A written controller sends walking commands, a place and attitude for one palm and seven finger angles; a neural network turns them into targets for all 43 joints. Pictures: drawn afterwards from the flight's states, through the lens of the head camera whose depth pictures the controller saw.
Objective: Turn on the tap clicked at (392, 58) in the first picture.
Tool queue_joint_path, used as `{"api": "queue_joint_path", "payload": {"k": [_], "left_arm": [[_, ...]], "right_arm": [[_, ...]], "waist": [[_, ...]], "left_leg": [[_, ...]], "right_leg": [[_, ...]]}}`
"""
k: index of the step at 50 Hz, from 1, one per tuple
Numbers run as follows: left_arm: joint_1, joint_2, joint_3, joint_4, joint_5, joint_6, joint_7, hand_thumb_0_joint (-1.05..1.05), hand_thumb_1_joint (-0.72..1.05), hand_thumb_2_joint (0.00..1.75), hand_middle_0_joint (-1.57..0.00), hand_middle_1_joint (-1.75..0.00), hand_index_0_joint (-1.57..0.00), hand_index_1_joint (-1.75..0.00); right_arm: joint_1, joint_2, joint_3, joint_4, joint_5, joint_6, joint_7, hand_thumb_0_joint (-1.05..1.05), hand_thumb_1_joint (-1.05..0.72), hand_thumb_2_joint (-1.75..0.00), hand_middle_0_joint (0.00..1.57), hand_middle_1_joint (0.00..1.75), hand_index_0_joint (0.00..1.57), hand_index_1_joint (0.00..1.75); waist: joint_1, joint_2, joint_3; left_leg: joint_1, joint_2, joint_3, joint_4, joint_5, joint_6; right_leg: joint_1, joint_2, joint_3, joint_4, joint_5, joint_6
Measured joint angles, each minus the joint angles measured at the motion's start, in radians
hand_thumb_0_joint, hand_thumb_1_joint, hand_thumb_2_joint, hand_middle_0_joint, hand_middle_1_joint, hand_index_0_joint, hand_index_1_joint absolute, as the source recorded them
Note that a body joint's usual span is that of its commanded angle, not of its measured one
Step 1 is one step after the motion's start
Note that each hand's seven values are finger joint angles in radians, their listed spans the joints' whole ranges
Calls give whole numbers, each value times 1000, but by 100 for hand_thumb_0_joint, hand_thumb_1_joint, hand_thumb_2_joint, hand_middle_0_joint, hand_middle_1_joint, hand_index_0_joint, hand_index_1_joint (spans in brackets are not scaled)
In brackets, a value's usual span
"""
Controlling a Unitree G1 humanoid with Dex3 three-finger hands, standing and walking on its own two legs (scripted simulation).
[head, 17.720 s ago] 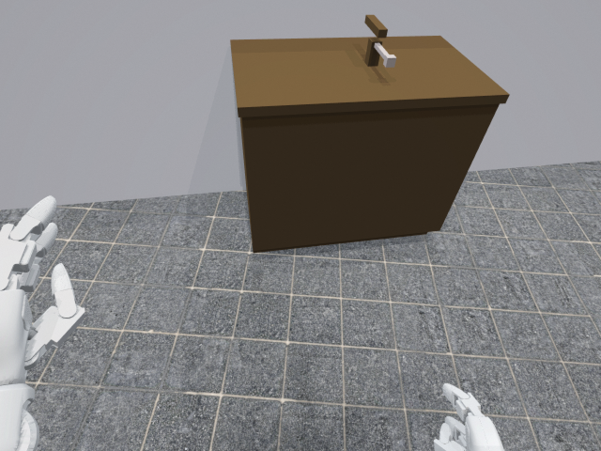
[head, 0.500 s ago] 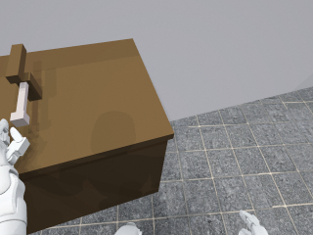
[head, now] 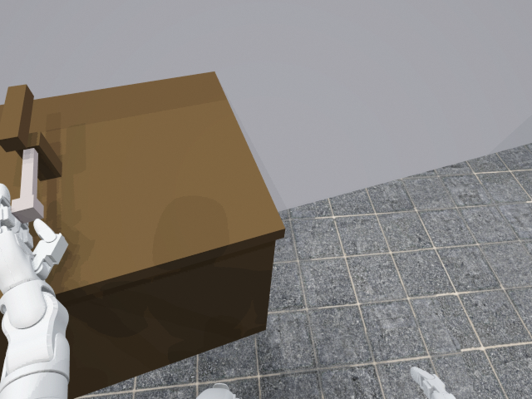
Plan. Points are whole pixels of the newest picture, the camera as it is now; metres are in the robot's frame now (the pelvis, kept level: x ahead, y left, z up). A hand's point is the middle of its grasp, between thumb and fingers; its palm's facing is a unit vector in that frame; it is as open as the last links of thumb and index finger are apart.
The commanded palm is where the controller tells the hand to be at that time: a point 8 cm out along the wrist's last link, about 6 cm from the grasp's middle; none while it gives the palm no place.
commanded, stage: push the lever round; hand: left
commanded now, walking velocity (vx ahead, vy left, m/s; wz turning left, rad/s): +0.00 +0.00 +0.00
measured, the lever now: (28, 209) +0.36 +0.37 +0.08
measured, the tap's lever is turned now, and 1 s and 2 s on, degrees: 3 27 48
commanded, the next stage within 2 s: none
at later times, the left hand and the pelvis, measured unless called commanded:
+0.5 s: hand (86, 229) +0.34 +0.28 +0.06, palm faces +0.71 -0.70 -0.09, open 7.9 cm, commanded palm +0.29 +0.30 +0.06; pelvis +0.01 +0.00 +0.00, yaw +1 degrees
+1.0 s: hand (114, 213) +0.37 +0.25 +0.06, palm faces +0.79 -0.61 -0.10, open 7.9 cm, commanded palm +0.32 +0.26 +0.06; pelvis +0.00 -0.01 +0.00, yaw +1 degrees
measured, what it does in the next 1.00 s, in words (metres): stands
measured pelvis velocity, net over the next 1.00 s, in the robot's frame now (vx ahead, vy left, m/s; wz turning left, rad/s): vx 0.00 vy -0.01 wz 0.02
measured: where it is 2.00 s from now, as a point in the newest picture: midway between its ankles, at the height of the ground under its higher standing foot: outside the picture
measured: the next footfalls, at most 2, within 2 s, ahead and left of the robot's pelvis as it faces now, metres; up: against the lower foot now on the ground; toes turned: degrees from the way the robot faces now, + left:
none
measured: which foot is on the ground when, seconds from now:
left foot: down 0.00-1.00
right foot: down 0.00-1.00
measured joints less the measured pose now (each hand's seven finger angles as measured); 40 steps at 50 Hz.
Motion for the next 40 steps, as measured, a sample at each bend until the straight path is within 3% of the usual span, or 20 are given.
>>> {"api": "queue_joint_path", "payload": {"k": [24,40], "left_arm": [[-53,-107,-106,-36,103,44,253,2,90,90,-15,-15,-13,-15],[-139,-160,-147,27,172,76,416,2,90,90,-15,-15,-13,-15]], "right_arm": [[-31,19,0,-7,-20,32,20,1,-90,-90,21,30,21,30],[-34,27,-4,8,-33,64,33,1,-90,-90,21,30,21,30]], "waist": [[14,4,-11],[-1,10,-19]], "left_leg": [[4,-10,-12,10,-11,-3],[4,-9,-17,9,-8,-8]], "right_leg": [[10,-8,-12,11,-18,-2],[9,-6,-16,13,-18,-8]]}}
